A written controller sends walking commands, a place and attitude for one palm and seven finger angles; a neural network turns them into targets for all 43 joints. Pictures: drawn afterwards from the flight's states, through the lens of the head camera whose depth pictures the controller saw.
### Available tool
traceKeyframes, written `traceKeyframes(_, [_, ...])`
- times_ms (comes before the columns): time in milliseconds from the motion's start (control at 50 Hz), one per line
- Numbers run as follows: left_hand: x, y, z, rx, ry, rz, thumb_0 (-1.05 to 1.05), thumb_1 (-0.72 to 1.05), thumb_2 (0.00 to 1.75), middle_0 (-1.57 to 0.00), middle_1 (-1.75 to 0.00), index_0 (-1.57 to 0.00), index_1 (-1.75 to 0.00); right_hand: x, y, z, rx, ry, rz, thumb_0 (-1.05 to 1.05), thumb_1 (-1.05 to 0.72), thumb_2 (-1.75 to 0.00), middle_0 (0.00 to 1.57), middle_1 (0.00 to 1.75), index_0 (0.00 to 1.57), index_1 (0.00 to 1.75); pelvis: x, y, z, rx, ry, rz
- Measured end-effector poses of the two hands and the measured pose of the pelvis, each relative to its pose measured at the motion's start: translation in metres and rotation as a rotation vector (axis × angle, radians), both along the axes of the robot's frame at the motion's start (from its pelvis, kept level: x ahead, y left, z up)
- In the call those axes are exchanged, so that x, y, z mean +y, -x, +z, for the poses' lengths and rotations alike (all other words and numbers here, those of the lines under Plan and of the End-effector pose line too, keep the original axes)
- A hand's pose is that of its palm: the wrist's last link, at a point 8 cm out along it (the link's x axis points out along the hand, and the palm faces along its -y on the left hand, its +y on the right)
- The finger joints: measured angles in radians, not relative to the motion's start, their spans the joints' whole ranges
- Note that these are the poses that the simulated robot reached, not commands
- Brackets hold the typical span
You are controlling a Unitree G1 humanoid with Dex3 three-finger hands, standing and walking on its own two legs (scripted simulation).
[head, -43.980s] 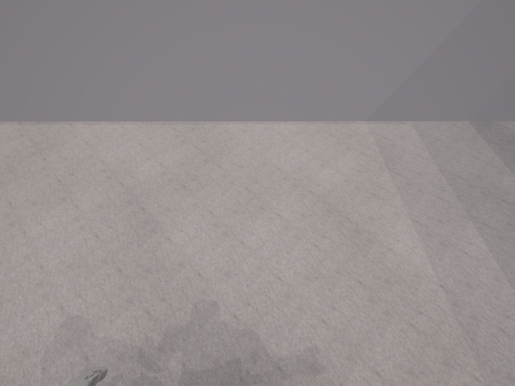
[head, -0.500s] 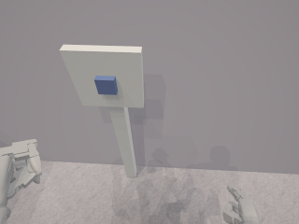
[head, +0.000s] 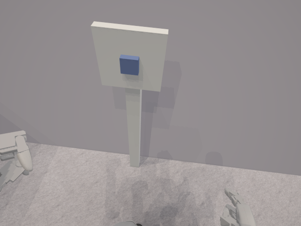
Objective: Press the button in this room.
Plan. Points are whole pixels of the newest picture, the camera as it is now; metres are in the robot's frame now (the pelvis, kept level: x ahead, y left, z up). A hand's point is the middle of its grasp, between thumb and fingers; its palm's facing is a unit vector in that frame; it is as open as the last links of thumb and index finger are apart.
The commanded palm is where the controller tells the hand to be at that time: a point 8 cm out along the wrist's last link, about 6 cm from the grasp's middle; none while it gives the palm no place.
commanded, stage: step back with the hand held close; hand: left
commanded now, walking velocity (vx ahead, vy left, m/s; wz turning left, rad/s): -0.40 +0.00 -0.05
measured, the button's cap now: (129, 64) +0.56 +0.11 +0.12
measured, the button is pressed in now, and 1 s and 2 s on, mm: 0 0 0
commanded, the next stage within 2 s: stop stepping back and stand still in 0.50 s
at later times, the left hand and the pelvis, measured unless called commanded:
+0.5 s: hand out of the picture +0.09 +0.28 +0.18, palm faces +0.45 -0.81 -0.38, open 3.1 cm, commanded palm +0.05 +0.31 +0.19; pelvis -0.08 +0.03 -0.01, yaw +1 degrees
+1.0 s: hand out of the picture +0.04 +0.26 +0.18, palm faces +0.22 -0.84 -0.50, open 3.1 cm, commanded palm -0.01 +0.31 +0.19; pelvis -0.17 +0.04 +0.01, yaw -6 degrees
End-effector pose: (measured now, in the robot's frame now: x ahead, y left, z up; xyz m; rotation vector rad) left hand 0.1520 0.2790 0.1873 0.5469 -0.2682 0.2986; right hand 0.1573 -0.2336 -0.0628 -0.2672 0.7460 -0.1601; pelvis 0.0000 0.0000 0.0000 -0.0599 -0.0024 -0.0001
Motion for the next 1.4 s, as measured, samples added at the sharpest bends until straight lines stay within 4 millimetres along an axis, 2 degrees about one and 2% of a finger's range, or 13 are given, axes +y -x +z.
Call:
traceKeyframes(260, [0.016, 0.044, 0.001, -0.077, -0.032, 0.019, 0.02, 0.89, 0.89, -1.31, -1.5, -1.3, -1.5, 0.016, 0.016, -0.001, -0.044, 0.013, 0.054, 0.01, -0.9, -0.9, 0.2, 0.3, 0.2, 0.3, 0.008, 0.038, -0.008, -0.028, 0.01, 0.044])
traceKeyframes(440, [0.024, 0.099, 0.007, -0.151, -0.031, 0.027, 0.02, 0.88, 0.89, -1.31, -1.5, -1.3, -1.5, 0.025, 0.039, 0.0, -0.018, 0.03, 0.09, 0.01, -0.9, -0.9, 0.2, 0.3, 0.2, 0.3, 0.018, 0.073, -0.012, -0.015, -0.017, 0.068])
traceKeyframes(520, [0.042, 0.108, 0.003, -0.219, 0.018, 0.011, 0.02, 0.88, 0.89, -1.31, -1.5, -1.31, -1.5, 0.036, 0.063, 0.005, -0.024, 0.062, 0.052, 0.01, -0.9, -0.9, 0.2, 0.3, 0.2, 0.3, 0.035, 0.084, -0.016, 0.013, -0.022, 0.007])
traceKeyframes(560, [0.052, 0.103, -0.002, -0.243, 0.034, 0.001, 0.01, 0.88, 0.9, -1.31, -1.5, -1.31, -1.5, 0.043, 0.077, 0.005, -0.041, 0.075, 0.036, 0.01, -0.9, -0.9, 0.2, 0.3, 0.2, 0.3, 0.042, 0.098, -0.017, 0.003, -0.028, 0.008])
traceKeyframes(620, [0.061, 0.092, -0.002, -0.231, 0.076, -0.018, 0.02, 0.88, 0.9, -1.31, -1.5, -1.31, -1.5, 0.057, 0.108, 0.009, -0.026, 0.05, 0.012, 0.01, -0.91, -0.9, 0.2, 0.3, 0.2, 0.3, 0.046, 0.115, -0.005, -0.011, -0.008, -0.007])
traceKeyframes(680, [0.056, 0.092, 0.005, -0.184, 0.111, -0.082, 0.02, 0.89, 0.9, -1.31, -1.5, -1.31, -1.5, 0.067, 0.144, 0.019, -0.002, 0.001, -0.023, 0.01, -0.9, -0.9, 0.2, 0.3, 0.2, 0.3, 0.05, 0.128, 0.01, 0.0, 0.027, -0.025])
traceKeyframes(760, [0.038, 0.107, 0.018, -0.111, 0.097, -0.205, 0.02, 0.89, 0.9, -1.31, -1.5, -1.3, -1.5, 0.068, 0.185, 0.031, 0.022, -0.022, -0.08, 0.01, -0.9, -0.9, 0.2, 0.3, 0.2, 0.3, 0.053, 0.138, 0.023, 0.028, 0.045, -0.061])
traceKeyframes(860, [0.033, 0.127, 0.028, -0.029, 0.024, -0.225, 0.02, 0.89, 0.9, -1.31, -1.5, -1.3, -1.5, 0.056, 0.214, 0.034, 0.053, -0.002, -0.131, 0.01, -0.9, -0.9, 0.21, 0.3, 0.2, 0.3, 0.05, 0.147, 0.03, 0.06, 0.027, -0.076])
traceKeyframes(960, [0.033, 0.142, 0.023, 0.022, -0.048, -0.149, 0.02, 0.89, 0.9, -1.31, -1.5, -1.3, -1.5, 0.035, 0.217, 0.018, 0.02, -0.003, -0.128, 0.01, -0.9, -0.9, 0.2, 0.3, 0.2, 0.3, 0.042, 0.163, 0.017, 0.065, -0.068, -0.096])
traceKeyframes(1020, [0.027, 0.149, 0.016, 0.043, -0.016, -0.121, 0.02, 0.89, 0.89, -1.31, -1.5, -1.3, -1.5, 0.023, 0.216, 0.005, 0.007, -0.015, -0.125, 0.01, -0.9, -0.9, 0.2, 0.3, 0.2, 0.3, 0.04, 0.175, 0.012, 0.048, -0.064, -0.104])
traceKeyframes(1180, [0.015, 0.173, 0.009, -0.048, 0.077, -0.05, 0.02, 0.89, 0.89, -1.31, -1.5, -1.3, -1.5, 0.006, 0.215, 0.001, -0.04, -0.036, -0.136, 0.01, -0.91, -0.9, 0.2, 0.3, 0.2, 0.3, 0.026, 0.176, 0.006, -0.012, -0.056, -0.092])
traceKeyframes(1300, [0.012, 0.163, -0.009, -0.032, 0.124, -0.016, 0.02, 0.89, 0.9, -1.31, -1.5, -1.31, -1.5, 0.005, 0.208, -0.002, -0.037, -0.024, -0.114, 0.01, -0.91, -0.9, 0.2, 0.3, 0.2, 0.3, 0.022, 0.174, 0.004, -0.025, -0.049, -0.081])
traceKeyframes(1400, [0.006, 0.151, -0.004, -0.015, 0.088, -0.054, 0.02, 0.89, 0.9, -1.31, -1.5, -1.3, -1.5, 0.01, 0.204, 0.001, -0.036, -0.035, -0.106, 0.01, -0.91, -0.9, 0.2, 0.3, 0.2, 0.3, 0.022, 0.175, 0.006, -0.026, -0.069, -0.099])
